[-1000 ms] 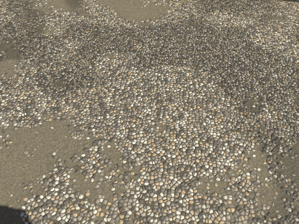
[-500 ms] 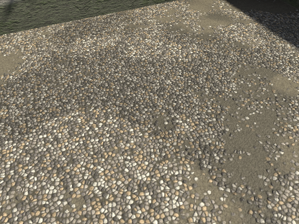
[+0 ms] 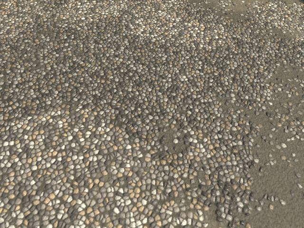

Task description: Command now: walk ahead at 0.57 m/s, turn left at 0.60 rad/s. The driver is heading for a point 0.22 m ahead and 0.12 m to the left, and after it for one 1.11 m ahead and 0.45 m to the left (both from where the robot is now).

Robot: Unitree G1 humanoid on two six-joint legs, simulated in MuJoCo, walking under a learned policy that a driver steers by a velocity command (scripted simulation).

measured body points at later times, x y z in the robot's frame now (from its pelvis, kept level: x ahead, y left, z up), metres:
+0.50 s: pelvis +0.29 +0.05 +0.02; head +0.32 +0.09 +0.47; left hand +0.40 +0.38 -0.05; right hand +0.54 -0.17 -0.05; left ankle +0.28 +0.10 -0.72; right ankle +0.50 -0.04 -0.67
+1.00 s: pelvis +0.38 +0.04 +0.02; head +0.42 +0.06 +0.47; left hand +0.26 +0.29 -0.09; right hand +0.69 -0.01 -0.07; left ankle +0.26 +0.14 -0.69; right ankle +0.50 +0.00 -0.72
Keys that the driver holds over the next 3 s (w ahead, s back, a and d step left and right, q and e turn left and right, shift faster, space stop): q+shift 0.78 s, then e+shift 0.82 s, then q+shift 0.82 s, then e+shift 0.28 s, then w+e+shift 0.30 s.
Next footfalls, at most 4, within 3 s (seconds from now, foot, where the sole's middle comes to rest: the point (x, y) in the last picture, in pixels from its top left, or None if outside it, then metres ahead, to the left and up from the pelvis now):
0.08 left None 0.32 0.11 -0.75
0.62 right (151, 207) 0.53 0.03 -0.75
1.06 left None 0.30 0.15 -0.75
1.46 right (172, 219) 0.48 -0.06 -0.75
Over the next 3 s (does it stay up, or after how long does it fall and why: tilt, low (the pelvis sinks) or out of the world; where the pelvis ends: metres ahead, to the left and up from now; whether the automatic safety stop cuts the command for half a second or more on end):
stays up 0.51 0.11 0.02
